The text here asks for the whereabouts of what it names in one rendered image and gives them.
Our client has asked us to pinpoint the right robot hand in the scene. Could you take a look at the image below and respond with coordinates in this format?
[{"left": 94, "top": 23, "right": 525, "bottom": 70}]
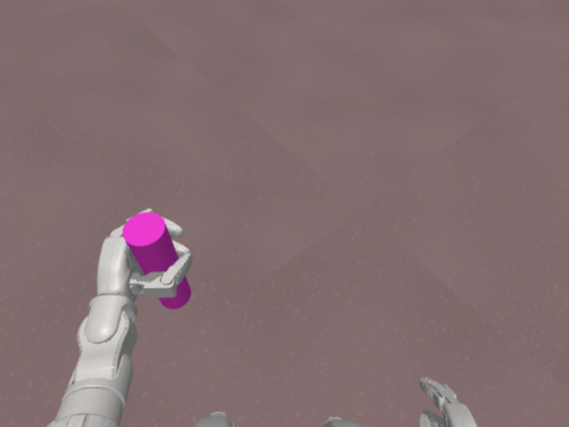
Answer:
[{"left": 419, "top": 377, "right": 477, "bottom": 427}]

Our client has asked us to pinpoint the left robot arm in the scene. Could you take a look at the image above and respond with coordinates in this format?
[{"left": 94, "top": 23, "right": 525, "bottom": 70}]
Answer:
[{"left": 46, "top": 294, "right": 138, "bottom": 427}]

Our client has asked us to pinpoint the can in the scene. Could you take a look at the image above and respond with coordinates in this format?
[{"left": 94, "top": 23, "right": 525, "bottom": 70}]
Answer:
[{"left": 123, "top": 213, "right": 191, "bottom": 310}]

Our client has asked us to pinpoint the left robot hand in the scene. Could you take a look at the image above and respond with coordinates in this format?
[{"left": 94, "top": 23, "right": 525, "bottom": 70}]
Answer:
[{"left": 97, "top": 208, "right": 193, "bottom": 303}]

